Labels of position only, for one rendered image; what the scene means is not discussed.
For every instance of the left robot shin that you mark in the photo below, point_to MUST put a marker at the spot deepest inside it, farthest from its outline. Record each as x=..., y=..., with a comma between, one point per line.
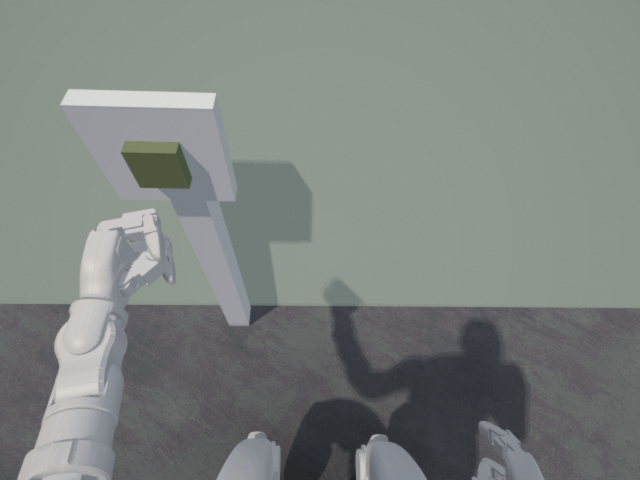
x=257, y=435

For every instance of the right robot shin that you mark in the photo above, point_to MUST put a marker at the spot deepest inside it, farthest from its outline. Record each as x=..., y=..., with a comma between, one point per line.
x=378, y=437

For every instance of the robot left forearm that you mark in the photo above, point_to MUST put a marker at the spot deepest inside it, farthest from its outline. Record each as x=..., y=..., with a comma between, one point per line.
x=77, y=430

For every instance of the panel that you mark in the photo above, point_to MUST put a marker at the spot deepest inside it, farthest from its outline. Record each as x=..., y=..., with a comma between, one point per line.
x=105, y=119

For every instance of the robot right hand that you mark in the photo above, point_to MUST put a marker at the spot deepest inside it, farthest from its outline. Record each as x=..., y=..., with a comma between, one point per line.
x=519, y=465

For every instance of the robot left hand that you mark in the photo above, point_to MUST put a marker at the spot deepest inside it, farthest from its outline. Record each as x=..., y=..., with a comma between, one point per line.
x=107, y=255

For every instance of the robot shin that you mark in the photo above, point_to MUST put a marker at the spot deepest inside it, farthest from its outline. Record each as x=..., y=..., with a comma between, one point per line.
x=257, y=435
x=378, y=437

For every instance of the button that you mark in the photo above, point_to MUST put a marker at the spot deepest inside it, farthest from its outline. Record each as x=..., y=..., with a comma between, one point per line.
x=157, y=164

